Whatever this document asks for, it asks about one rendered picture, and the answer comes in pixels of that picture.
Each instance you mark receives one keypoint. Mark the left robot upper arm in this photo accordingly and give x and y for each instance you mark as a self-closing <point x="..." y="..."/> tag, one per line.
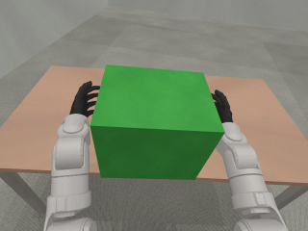
<point x="73" y="224"/>

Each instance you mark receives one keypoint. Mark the carton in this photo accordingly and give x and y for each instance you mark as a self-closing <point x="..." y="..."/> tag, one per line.
<point x="152" y="123"/>

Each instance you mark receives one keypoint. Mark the right robot upper arm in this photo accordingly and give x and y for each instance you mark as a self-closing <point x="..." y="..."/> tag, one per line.
<point x="259" y="224"/>

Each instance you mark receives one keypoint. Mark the robot right hand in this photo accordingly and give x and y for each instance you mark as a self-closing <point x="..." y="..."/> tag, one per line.
<point x="222" y="106"/>

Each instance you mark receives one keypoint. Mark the table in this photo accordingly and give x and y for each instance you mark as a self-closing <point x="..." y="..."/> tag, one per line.
<point x="28" y="136"/>

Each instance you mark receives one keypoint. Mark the right robot forearm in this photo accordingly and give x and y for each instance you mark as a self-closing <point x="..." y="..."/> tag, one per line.
<point x="250" y="193"/>

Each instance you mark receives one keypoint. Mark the robot left hand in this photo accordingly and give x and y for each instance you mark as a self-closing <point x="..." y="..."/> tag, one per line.
<point x="80" y="104"/>

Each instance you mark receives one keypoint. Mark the left robot forearm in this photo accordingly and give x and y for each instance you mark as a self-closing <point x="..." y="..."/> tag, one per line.
<point x="70" y="184"/>

